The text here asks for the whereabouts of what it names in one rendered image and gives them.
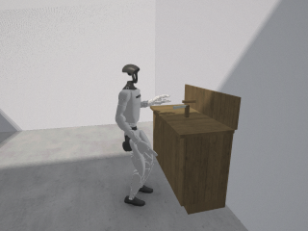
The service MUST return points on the robot head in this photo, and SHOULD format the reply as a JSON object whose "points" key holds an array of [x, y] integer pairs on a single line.
{"points": [[131, 70]]}

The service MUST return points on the robot left forearm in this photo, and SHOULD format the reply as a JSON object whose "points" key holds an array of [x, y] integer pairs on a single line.
{"points": [[147, 103]]}

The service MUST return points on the robot left foot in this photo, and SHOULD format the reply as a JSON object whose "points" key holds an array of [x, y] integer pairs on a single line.
{"points": [[145, 189]]}

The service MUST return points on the robot left hand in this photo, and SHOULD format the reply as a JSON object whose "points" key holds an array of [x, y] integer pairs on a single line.
{"points": [[158, 99]]}

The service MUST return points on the robot right forearm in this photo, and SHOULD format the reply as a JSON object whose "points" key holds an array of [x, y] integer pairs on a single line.
{"points": [[127, 129]]}

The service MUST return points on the tap lever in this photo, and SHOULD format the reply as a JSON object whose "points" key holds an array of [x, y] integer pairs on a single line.
{"points": [[179, 107]]}

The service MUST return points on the counter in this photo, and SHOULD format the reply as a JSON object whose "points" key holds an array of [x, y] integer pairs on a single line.
{"points": [[194, 146]]}

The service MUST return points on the robot right hand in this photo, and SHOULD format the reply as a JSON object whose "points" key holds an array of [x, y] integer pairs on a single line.
{"points": [[142, 146]]}

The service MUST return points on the right robot upper arm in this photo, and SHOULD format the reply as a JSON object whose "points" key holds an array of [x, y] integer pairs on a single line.
{"points": [[123, 97]]}

